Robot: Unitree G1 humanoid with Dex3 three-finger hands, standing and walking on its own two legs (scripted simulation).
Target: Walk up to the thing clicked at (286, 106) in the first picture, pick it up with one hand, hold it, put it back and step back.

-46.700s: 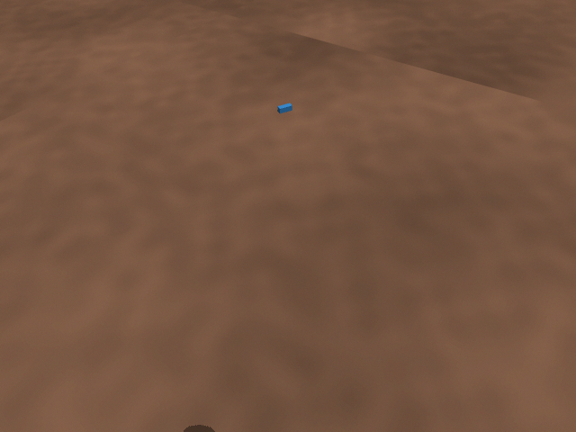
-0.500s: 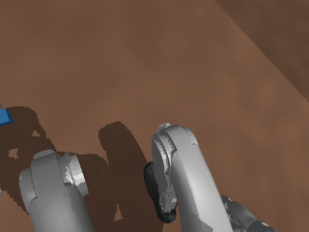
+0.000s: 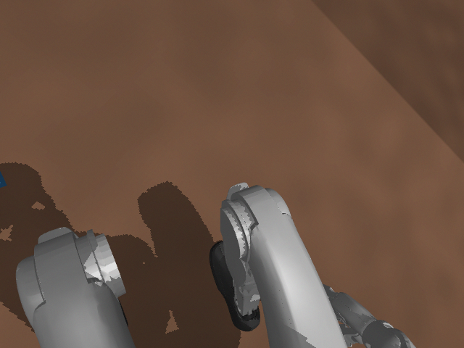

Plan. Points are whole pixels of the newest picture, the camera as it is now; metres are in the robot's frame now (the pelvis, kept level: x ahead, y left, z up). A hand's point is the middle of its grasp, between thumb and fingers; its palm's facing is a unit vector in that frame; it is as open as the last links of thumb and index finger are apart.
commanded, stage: open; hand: left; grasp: from above
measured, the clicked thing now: out of the picture +0.40 +0.35 -0.28
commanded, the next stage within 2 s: withdraw in 0.94 s
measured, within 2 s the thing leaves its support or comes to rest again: neither
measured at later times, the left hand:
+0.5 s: hand out of the picture +0.39 +0.35 -0.24, palm faces -0.42 -0.18 -0.89, open 10.6 cm
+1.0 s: hand out of the picture +0.39 +0.36 -0.24, palm faces -0.43 -0.20 -0.88, open 12.9 cm
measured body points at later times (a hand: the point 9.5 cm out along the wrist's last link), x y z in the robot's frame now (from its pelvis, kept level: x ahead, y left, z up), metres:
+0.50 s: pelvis +0.00 +0.00 +0.00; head +0.25 +0.14 +0.35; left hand +0.41 +0.36 -0.19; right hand +0.08 -0.26 -0.07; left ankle +0.06 +0.14 -0.26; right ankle +0.10 -0.13 -0.26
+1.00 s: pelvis +0.00 +0.00 +0.00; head +0.25 +0.14 +0.34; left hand +0.41 +0.36 -0.19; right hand +0.09 -0.25 -0.07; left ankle +0.06 +0.14 -0.26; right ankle +0.10 -0.13 -0.26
